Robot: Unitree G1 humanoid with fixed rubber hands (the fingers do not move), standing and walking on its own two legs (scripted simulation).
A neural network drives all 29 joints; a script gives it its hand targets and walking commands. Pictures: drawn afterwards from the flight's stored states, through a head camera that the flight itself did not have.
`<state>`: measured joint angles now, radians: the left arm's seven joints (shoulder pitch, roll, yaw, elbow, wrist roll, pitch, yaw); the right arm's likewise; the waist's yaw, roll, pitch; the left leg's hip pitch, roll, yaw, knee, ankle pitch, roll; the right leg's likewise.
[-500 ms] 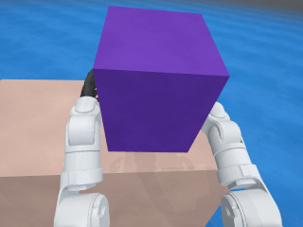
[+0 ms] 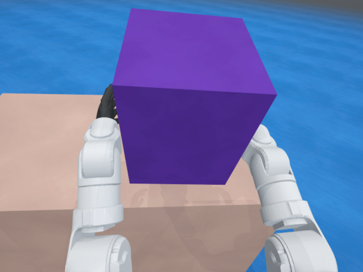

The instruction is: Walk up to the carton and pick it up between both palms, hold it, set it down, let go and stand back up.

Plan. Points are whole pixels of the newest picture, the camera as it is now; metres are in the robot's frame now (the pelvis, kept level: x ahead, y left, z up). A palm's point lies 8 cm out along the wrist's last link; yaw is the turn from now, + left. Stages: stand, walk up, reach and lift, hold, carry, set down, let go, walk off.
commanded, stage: hold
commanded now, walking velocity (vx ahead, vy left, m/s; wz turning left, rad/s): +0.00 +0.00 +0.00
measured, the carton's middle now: (182, 105) +0.36 +0.00 +0.24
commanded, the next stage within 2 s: set down in 0.52 s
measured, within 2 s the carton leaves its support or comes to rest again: neither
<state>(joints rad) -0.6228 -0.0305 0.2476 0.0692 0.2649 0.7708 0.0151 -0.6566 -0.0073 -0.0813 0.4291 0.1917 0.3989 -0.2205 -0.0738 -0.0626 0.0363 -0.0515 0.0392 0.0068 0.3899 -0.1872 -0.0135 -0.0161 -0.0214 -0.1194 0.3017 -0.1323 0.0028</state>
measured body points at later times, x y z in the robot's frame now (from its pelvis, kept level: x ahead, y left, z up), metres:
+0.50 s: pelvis +0.00 +0.00 +0.00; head -0.05 +0.03 +0.45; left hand +0.37 +0.15 +0.21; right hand +0.37 -0.15 +0.20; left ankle +0.03 +0.12 -0.75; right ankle +0.03 -0.12 -0.75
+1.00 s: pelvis +0.00 -0.01 +0.00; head -0.03 +0.03 +0.45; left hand +0.39 +0.15 +0.17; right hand +0.38 -0.15 +0.16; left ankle +0.03 +0.12 -0.75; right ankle +0.03 -0.12 -0.75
